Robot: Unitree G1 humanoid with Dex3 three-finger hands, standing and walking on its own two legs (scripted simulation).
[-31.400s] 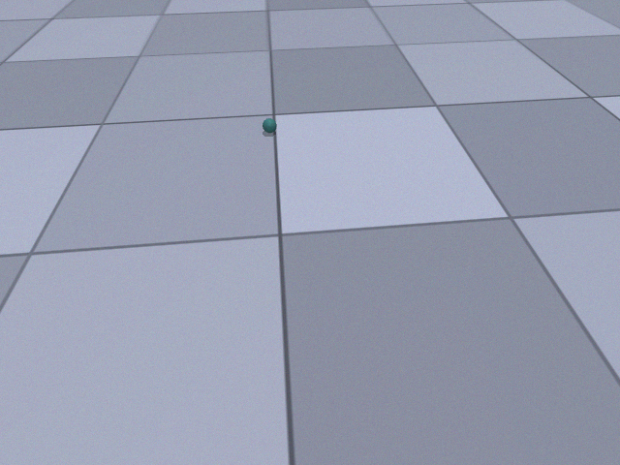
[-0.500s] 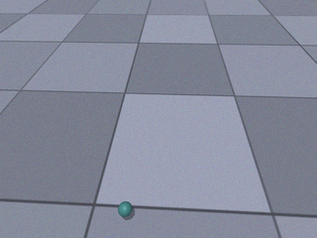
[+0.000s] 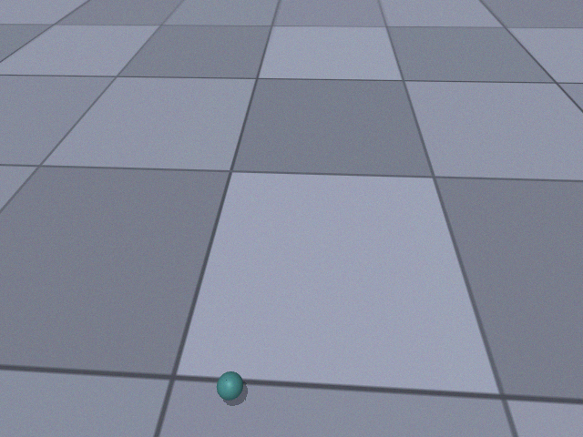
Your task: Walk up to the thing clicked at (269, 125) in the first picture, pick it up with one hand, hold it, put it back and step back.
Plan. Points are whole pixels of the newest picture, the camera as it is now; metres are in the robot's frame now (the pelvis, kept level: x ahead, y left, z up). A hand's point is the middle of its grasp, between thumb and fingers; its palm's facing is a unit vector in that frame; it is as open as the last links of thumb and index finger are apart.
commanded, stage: stand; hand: left
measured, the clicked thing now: (230, 385) +0.44 +0.25 -0.74
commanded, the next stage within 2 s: none
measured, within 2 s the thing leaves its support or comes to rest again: neither
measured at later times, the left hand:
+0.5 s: hand out of the picture +0.08 +0.25 -0.16, palm faces -0.03 -0.94 -0.35, open 7.4 cm
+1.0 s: hand out of the picture +0.07 +0.25 -0.16, palm faces -0.04 -0.94 -0.34, open 7.4 cm
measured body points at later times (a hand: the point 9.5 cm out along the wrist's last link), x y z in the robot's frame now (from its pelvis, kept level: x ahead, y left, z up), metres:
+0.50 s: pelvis +0.00 +0.00 +0.00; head +0.01 +0.00 +0.45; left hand +0.08 +0.30 -0.13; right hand +0.07 -0.31 -0.13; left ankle +0.02 +0.15 -0.75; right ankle -0.01 -0.14 -0.75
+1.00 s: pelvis +0.00 +0.00 +0.00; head +0.01 +0.00 +0.45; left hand +0.08 +0.30 -0.13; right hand +0.06 -0.31 -0.13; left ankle +0.02 +0.15 -0.75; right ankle -0.01 -0.14 -0.75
